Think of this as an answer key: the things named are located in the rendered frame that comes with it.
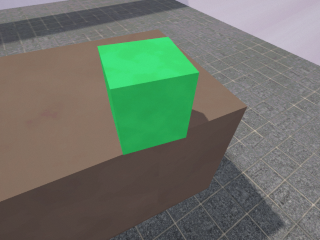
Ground carton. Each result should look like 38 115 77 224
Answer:
97 37 199 155

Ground pedestal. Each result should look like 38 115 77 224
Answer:
0 29 248 240

